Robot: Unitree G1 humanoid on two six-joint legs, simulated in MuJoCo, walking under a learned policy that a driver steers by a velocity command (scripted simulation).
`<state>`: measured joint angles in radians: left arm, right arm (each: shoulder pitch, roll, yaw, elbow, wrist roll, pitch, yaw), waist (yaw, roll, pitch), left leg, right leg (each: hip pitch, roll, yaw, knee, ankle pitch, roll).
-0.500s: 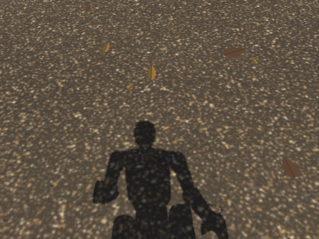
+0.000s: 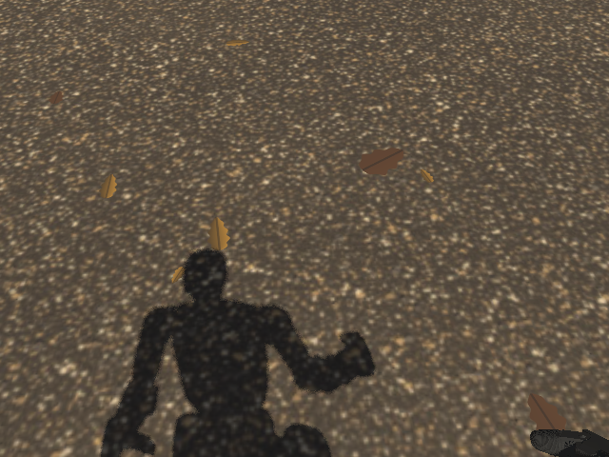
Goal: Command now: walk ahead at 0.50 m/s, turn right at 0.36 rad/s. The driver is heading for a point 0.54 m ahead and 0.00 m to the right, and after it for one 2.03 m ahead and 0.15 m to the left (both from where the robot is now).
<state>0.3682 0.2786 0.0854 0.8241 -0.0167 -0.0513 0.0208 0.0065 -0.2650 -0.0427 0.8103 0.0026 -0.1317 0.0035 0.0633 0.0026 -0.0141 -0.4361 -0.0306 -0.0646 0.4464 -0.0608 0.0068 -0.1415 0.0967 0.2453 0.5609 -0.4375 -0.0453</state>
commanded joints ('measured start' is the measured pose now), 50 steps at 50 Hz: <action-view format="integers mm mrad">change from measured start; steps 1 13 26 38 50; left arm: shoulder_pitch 143 -272 27 -235 -85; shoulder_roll -22 6 234 109 59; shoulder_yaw -23 -31 41 -8 -41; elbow -82 -173 -116 -34 103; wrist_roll -23 8 31 34 23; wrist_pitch -28 -40 -46 -34 28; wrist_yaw -7 -21 -38 -31 12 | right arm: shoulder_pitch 377 327 448 263 75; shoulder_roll -298 -137 -87 -48 -78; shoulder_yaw -90 -36 -2 -7 -15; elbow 67 87 100 69 51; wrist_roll -12 11 -7 -12 -13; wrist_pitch -4 22 48 83 115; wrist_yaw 7 2 -10 -17 -16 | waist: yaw -88 -116 69 -97 -23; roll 379 74 -83 -99 128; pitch -260 5 -325 -83 -69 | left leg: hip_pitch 738 389 -10 74 247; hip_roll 430 222 79 104 198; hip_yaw -717 -117 64 45 -136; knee -156 -266 572 311 -59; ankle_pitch -367 279 226 -39 -4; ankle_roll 280 193 41 -42 129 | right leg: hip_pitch -541 -576 528 -148 -145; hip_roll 11 -187 -383 -274 -118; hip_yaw -77 -212 107 -213 -251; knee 551 224 -44 -311 -98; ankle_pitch -139 336 493 938 115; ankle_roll -2 43 -237 -188 44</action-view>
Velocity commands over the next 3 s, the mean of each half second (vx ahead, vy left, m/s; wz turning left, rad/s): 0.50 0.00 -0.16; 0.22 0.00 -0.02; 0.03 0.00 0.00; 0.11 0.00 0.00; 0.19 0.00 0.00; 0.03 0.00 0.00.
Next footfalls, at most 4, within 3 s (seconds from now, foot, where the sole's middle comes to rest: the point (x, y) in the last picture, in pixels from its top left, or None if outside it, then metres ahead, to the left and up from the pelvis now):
0.50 right None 0.45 -0.12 -0.76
0.90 left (292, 414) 0.58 0.10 -0.76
2.40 right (389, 341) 0.77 -0.12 -0.76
2.66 left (289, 362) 0.70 0.12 -0.76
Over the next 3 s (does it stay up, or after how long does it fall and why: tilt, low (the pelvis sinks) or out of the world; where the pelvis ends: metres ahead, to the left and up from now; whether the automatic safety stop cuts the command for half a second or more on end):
stays up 0.70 0.01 0.01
